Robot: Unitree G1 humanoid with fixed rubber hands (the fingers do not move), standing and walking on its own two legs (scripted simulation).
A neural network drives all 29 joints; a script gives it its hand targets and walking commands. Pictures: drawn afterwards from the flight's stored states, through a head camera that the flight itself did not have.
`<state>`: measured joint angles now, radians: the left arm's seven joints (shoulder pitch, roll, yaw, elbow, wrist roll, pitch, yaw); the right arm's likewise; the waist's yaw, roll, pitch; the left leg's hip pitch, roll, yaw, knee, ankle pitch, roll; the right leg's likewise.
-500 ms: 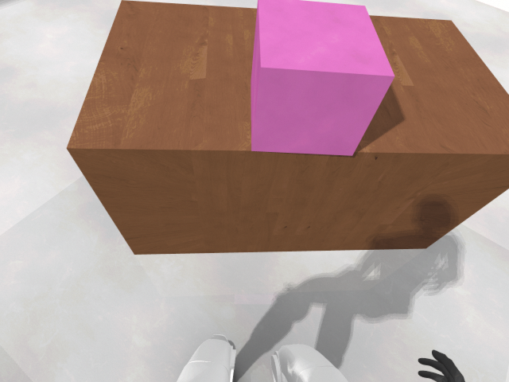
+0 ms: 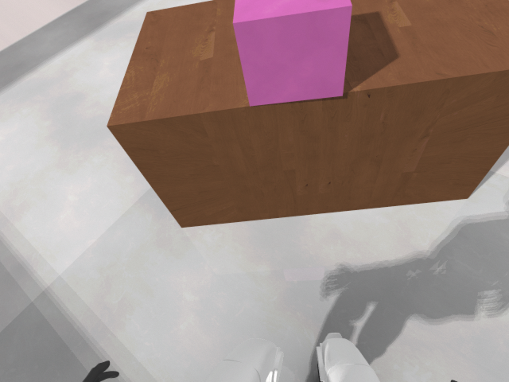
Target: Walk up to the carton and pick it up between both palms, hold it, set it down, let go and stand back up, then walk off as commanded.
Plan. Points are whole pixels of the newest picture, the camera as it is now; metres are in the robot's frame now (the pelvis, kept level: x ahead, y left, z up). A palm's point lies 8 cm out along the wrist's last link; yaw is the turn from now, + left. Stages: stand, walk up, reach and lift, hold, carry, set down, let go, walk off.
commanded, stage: walk off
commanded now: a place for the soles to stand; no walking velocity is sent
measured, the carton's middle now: (290, 34) +0.92 -0.02 +0.02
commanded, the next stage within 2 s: stand in 0.96 s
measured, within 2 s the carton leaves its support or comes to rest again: neither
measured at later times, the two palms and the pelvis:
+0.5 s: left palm out of the picture -0.04 +0.30 -0.12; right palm out of the picture -0.05 -0.31 -0.07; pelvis -0.08 +0.00 +0.02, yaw -1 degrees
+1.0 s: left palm out of the picture +0.02 +0.32 -0.07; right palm out of the picture +0.02 -0.28 -0.11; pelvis -0.04 +0.01 +0.02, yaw +0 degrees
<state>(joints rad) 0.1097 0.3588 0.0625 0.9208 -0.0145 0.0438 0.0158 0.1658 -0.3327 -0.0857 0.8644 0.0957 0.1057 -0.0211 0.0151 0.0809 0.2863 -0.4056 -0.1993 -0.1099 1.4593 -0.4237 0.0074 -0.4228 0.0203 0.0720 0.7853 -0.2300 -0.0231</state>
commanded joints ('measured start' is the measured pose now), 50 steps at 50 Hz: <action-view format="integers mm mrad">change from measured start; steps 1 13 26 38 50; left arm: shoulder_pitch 17 21 220 203 149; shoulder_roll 252 243 215 314 202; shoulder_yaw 104 84 74 105 33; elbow -134 -42 -51 -99 -72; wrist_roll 30 4 45 34 19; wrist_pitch -38 -19 -113 -143 -99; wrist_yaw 29 15 -28 19 2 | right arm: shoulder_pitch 131 -128 30 130 -15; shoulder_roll -269 -258 -291 -274 -297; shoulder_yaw -62 -27 -61 -53 -36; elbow -57 -81 -67 -63 -63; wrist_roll -96 -135 -128 -132 -124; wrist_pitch -48 -111 -141 -126 -168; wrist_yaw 13 -5 23 20 2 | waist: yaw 3 -2 15 9 17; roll -279 -5 98 -236 -26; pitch -389 -12 -250 -267 -301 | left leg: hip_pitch -69 -177 62 -229 132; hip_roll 79 383 319 206 515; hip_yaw -4 -399 -157 -40 -389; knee -297 -1313 -949 -459 -1103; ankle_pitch -158 -337 -158 -42 142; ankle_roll -33 66 161 9 239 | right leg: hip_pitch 310 -19 300 419 147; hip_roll -249 111 -29 -304 -20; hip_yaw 334 178 3 387 17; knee -443 470 -343 -416 -19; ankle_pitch -493 -146 -144 -88 -298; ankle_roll -151 49 -10 -213 -19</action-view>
